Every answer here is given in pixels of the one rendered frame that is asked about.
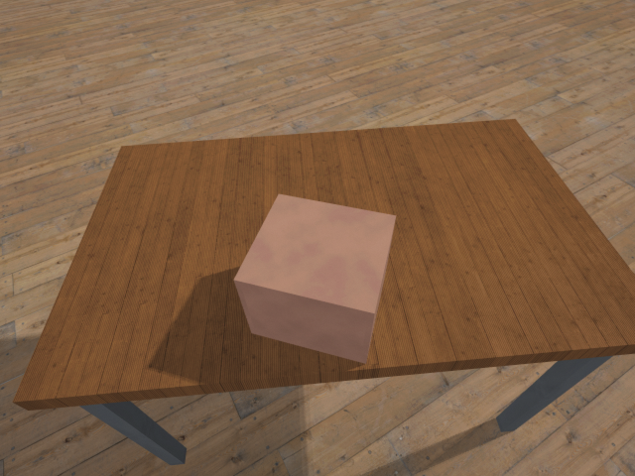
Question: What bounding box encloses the carton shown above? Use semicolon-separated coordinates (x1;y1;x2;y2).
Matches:
233;194;396;364

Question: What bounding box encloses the table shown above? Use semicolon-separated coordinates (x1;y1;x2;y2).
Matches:
12;119;635;465

